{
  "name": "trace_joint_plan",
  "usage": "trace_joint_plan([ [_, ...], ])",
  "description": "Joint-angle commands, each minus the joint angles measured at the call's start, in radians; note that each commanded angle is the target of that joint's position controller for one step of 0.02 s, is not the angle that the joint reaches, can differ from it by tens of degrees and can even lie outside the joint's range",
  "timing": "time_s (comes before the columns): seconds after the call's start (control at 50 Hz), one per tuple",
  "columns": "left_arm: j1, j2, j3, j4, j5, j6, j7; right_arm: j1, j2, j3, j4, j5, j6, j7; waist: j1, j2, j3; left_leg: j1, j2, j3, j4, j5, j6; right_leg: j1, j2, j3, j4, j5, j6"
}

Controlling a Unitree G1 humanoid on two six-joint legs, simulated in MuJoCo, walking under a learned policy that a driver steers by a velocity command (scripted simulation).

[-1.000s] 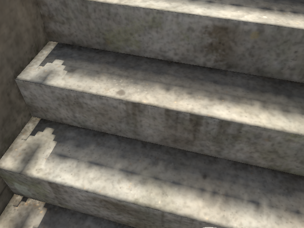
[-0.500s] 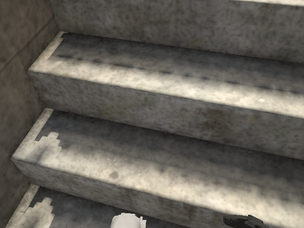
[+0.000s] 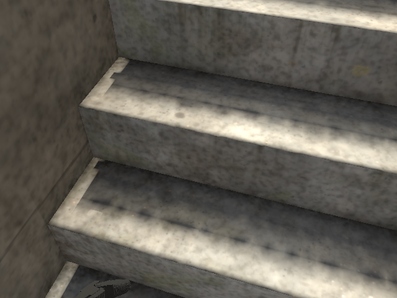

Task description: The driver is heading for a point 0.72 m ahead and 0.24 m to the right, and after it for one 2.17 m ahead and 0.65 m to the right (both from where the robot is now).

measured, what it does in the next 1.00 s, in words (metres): climbs: right foot 0.20 m higher, then left foot 0.20 m higher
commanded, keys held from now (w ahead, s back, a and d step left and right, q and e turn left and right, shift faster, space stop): w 0.48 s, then w+e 0.18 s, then e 0.34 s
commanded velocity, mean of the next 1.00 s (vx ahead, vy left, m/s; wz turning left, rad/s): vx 0.40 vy -0.01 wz -0.19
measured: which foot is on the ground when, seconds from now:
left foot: down 0.00-0.28, up 0.30-0.72, down 0.74-1.00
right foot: up 0.00-0.24, down 0.26-0.76, up 0.78-1.00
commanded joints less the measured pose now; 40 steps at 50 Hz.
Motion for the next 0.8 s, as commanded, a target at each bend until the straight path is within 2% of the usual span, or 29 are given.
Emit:
trace_joint_plan([
  [0.02, -0.013, -0.137, -0.074, -0.048, -0.032, 0.04, 0.028, 0.099, 0.046, 0.039, 0.038, 0.007, -0.059, 0.028, 0.024, 0.092, 0.136, 0.031, 0.235, -0.308, -0.452, 0.156, 0.051, -0.318, 0.024, -0.048, 0.27, -0.138, -0.014],
  [0.08, -0.189, -0.111, -0.097, -0.145, -0.002, 0.056, 0.045, 0.119, -0.018, 0.03, 0.05, 0.023, -0.075, 0.039, 0.04, 0.027, 0.15, 0.021, 0.196, -0.242, -0.572, 0.001, -0.003, -0.326, -0.042, -0.128, 0.032, -0.173, -0.021],
  [0.12, -0.271, -0.077, -0.1, -0.181, 0.0, 0.074, 0.023, 0.187, -0.039, 0.022, 0.039, 0.045, -0.074, -0.002, -0.007, 0.053, 0.086, 0.056, 0.236, -0.273, -0.751, 0.142, 0.074, -0.155, -0.099, -0.278, -0.192, -0.165, 0.006],
  [0.16, -0.269, -0.119, -0.111, -0.155, 0.006, 0.082, 0.017, 0.263, -0.047, 0.013, 0.044, 0.038, -0.051, -0.049, -0.028, 0.113, 0.027, 0.284, 0.241, -0.22, -0.77, 0.407, 0.127, -0.069, -0.136, -0.277, -0.311, -0.271, -0.01],
  [0.18, -0.213, -0.12, -0.113, -0.1, -0.005, 0.083, 0.0, 0.246, -0.035, 0.013, 0.013, 0.044, -0.041, -0.06, -0.028, 0.032, -0.029, 0.292, 0.205, -0.113, -0.749, 0.606, 0.108, 0.104, -0.102, -0.357, -0.493, -0.33, -0.021],
  [0.2, -0.155, -0.11, -0.111, -0.056, -0.027, 0.071, -0.006, 0.196, -0.04, 0.016, -0.031, 0.056, -0.031, -0.058, -0.005, 0.069, -0.091, 0.274, 0.198, -0.047, -0.629, 1.235, 0.098, 0.333, -0.038, -0.402, -0.655, -0.37, -0.029],
  [0.22, -0.075, -0.087, -0.099, -0.024, -0.039, 0.075, 0.006, 0.227, -0.099, 0.007, -0.053, 0.048, -0.042, -0.056, 0.012, 0.158, -0.182, 0.351, 0.24, -0.058, -0.504, 1.732, 0.117, 0.448, 0.023, -0.428, -0.687, -0.469, -0.015],
  [0.26, 0.119, 0.013, -0.066, 0.005, -0.023, 0.083, 0.016, 0.216, -0.164, -0.017, -0.083, 0.063, -0.068, -0.018, 0.098, 0.323, -0.304, 0.488, 0.295, -0.102, -0.13, 1.985, 0.145, 0.618, 0.068, -0.329, -0.999, -0.614, -0.033],
  [0.28, 0.247, 0.103, -0.024, 0.038, 0.023, 0.093, 0.021, 0.156, -0.175, -0.031, -0.143, 0.039, -0.084, -0.003, 0.163, 0.27, -0.353, 0.29, 0.265, -0.142, 0.159, 1.734, 0.109, 0.806, -0.045, -0.021, -1.092, -0.716, -0.093],
  [0.3, 0.365, 0.224, 0.021, 0.111, 0.039, 0.124, 0.045, 0.058, -0.097, -0.034, -0.22, 0.039, -0.083, 0.048, 0.193, -0.053, -0.287, -0.12, 0.069, -0.152, 0.563, 0.893, 0.072, 0.889, -0.281, 0.611, -1.575, -1.007, -0.223],
  [0.32, 0.258, 0.241, 0.058, 0.123, 0.024, 0.137, 0.062, -0.055, -0.023, -0.045, -0.274, -0.024, -0.074, 0.063, 0.178, -0.124, -0.167, -0.416, -0.048, -0.332, 1.105, 0.339, 0.043, 0.831, -0.337, 0.964, -1.906, -1.052, -0.244],
  [0.34, 0.147, 0.217, 0.058, 0.14, 0.008, 0.111, 0.045, -0.104, 0.068, -0.025, -0.374, -0.049, -0.061, 0.052, 0.08, -0.052, -0.05, -0.573, -0.028, -0.401, 1.401, 0.315, 0.032, 0.733, -0.365, 0.852, -1.871, -0.996, -0.182],
  [0.38, 0.182, 0.071, 0.03, 0.272, 0.034, 0.059, 0.023, -0.142, 0.172, 0.032, -0.474, -0.03, -0.035, 0.022, -0.036, 0.076, 0.171, -0.739, -0.015, -0.423, 1.464, 0.269, 0.053, 0.565, -0.319, 0.445, -1.738, -0.676, -0.083],
  [0.4, 0.188, -0.026, 0.003, 0.317, 0.042, 0.045, 0.012, -0.095, 0.192, 0.048, -0.472, -0.014, -0.018, 0.01, -0.091, 0.088, 0.191, -0.743, -0.014, -0.427, 1.458, 0.241, 0.052, 0.517, -0.286, 0.3, -1.712, -0.545, -0.042],
  [0.42, 0.204, -0.054, -0.008, 0.335, 0.041, 0.034, 0.004, -0.07, 0.194, 0.056, -0.46, 0.0, 0.005, -0.001, -0.103, 0.092, 0.195, -0.758, -0.017, -0.432, 1.453, 0.207, 0.044, 0.524, -0.272, 0.206, -1.727, -0.417, -0.02],
  [0.44, 0.212, -0.038, -0.001, 0.341, 0.039, 0.024, -0.01, -0.054, 0.211, 0.069, -0.462, -0.005, 0.018, -0.008, -0.13, 0.116, 0.18, -0.743, -0.009, -0.435, 1.37, 0.254, 0.045, 0.527, -0.242, 0.097, -1.735, -0.316, 0.015],
  [0.48, 0.164, 0.026, 0.006, 0.289, 0.024, -0.006, -0.023, -0.12, 0.127, 0.06, -0.479, 0.026, 0.03, -0.007, -0.134, 0.111, 0.198, -0.604, -0.021, -0.347, 1.064, 0.319, 0.01, 0.411, -0.2, -0.044, -1.8, -0.206, 0.018],
  [0.52, 0.27, 0.078, 0.015, 0.313, -0.009, -0.029, -0.02, -0.195, 0.133, 0.061, -0.48, 0.022, 0.045, -0.011, -0.099, -0.013, 0.124, -0.692, 0.022, -0.2, 1.121, 0.321, 0.0, 0.595, -0.205, -0.021, -1.837, -0.133, -0.047],
  [0.56, 0.389, 0.124, 0.027, 0.317, -0.004, -0.037, -0.001, -0.319, 0.163, 0.073, -0.526, 0.013, 0.041, -0.02, -0.032, -0.093, 0.104, -0.937, 0.064, -0.17, 1.351, 0.152, 0.013, 0.853, -0.246, 0.058, -1.867, -0.086, -0.093],
  [0.6, 0.466, 0.13, 0.039, 0.307, 0.018, -0.029, 0.01, -0.523, 0.136, 0.077, -0.617, -0.017, 0.039, -0.002, 0.045, -0.04, 0.085, -1.031, 0.112, -0.118, 1.266, 0.033, 0.016, 1.03, -0.232, 0.088, -1.911, -0.108, -0.086],
  [0.64, 0.588, 0.152, 0.057, 0.345, 0.005, -0.008, 0.049, -0.626, 0.158, 0.101, -0.71, -0.016, 0.042, 0.004, 0.089, -0.087, 0.08, -1.096, 0.152, -0.158, 1.237, -0.087, 0.019, 1.16, -0.256, 0.126, -1.949, 0.049, -0.101],
  [0.66, 0.565, 0.166, 0.062, 0.315, 0.0, 0.003, 0.057, -0.587, 0.121, 0.099, -0.705, -0.015, 0.048, 0.017, 0.087, -0.035, 0.047, -0.933, 0.149, -0.065, 1.03, -0.047, -0.006, 1.141, -0.233, 0.075, -2.031, 0.184, -0.126],
  [0.68, 0.551, 0.148, 0.065, 0.306, -0.013, 0.005, 0.075, -0.646, 0.169, 0.122, -0.731, 0.009, 0.038, 0.02, 0.1, -0.022, 0.086, -0.704, 0.153, -0.073, 0.758, -0.11, 0.007, 1.022, -0.247, 0.064, -2.124, 0.309, -0.11],
  [0.7, 0.434, 0.178, 0.071, 0.26, -0.006, 0.027, 0.068, -0.595, 0.178, 0.127, -0.712, 0.061, 0.034, 0.009, 0.023, -0.022, 0.058, -0.338, 0.078, -0.01, 0.484, -0.177, 0.016, 0.861, -0.2, -0.064, -2.107, 0.712, -0.084],
  [0.72, 0.434, 0.291, 0.101, 0.213, 0.008, 0.031, 0.046, -0.339, 0.08, 0.068, -0.643, 0.078, 0.035, -0.016, -0.061, -0.171, -0.15, -0.015, -0.03, -0.03, 0.427, -0.303, -0.014, 0.946, -0.169, -0.084, -1.838, 1.3, -0.086],
  [0.74, 0.371, 0.388, 0.13, 0.192, -0.027, 0.005, 0.017, -0.121, -0.021, 0.017, -0.602, 0.067, 0.045, -0.035, -0.184, -0.235, -0.356, 0.169, 0.004, -0.094, 0.313, -0.073, -0.001, 1.03, -0.196, -0.072, -1.587, 1.428, -0.034],
  [0.76, 0.234, 0.35, 0.126, 0.093, -0.062, -0.018, -0.023, 0.016, -0.134, -0.021, -0.578, 0.009, 0.043, -0.063, -0.265, -0.078, -0.473, 0.406, 0.219, -0.453, 0.157, 0.063, 0.08, 0.79, -0.137, -0.055, -1.234, 1.068, 0.039],
  [0.78, 0.172, 0.248, 0.107, -0.002, -0.054, -0.016, -0.035, 0.028, -0.241, -0.069, -0.612, -0.035, 0.058, -0.104, -0.293, 0.298, -0.556, 0.505, 0.522, -1.055, -0.266, 0.327, 0.231, 0.517, 0.123, -0.023, -0.657, -0.099, 0.097],
  [0.8, 0.204, 0.188, 0.109, -0.022, 0.008, -0.013, -0.036, -0.114, -0.189, -0.065, -0.618, -0.009, 0.071, -0.107, -0.203, 0.247, -0.557, 0.402, 0.513, -1.121, -0.303, 0.462, 0.244, 0.444, 0.101, 0.134, -0.235, -0.176, 0.135],
])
